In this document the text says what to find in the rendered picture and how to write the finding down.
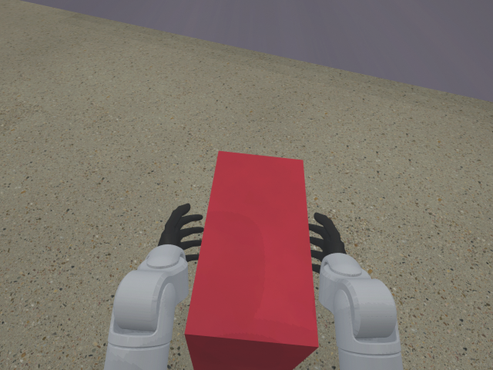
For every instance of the carton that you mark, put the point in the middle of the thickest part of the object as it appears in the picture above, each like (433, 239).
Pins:
(252, 305)

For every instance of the robot left forearm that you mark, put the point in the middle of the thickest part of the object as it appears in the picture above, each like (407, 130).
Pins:
(143, 311)

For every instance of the left robot hand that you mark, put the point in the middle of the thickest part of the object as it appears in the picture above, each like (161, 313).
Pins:
(173, 235)

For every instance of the robot right forearm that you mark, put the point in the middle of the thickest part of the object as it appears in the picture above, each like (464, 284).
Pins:
(365, 315)

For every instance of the right robot hand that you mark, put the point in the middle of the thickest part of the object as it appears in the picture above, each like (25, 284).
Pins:
(330, 243)

